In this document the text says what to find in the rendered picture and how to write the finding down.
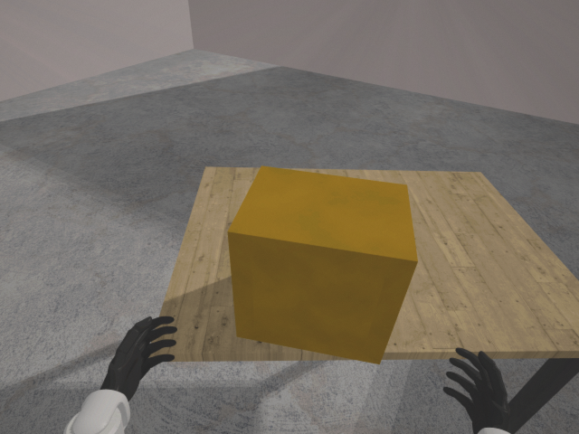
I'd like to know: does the table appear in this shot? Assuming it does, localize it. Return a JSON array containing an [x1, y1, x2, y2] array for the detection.
[[148, 166, 579, 434]]

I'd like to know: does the robot left forearm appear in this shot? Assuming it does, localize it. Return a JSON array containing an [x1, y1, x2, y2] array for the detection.
[[63, 390, 130, 434]]

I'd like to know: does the carton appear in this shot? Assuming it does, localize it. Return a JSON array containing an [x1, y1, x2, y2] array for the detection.
[[228, 166, 418, 364]]

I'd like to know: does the robot right hand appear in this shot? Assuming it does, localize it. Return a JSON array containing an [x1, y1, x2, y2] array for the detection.
[[443, 348, 512, 434]]

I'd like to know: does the robot left hand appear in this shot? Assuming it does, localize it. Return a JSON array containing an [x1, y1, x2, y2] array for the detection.
[[100, 316, 177, 401]]

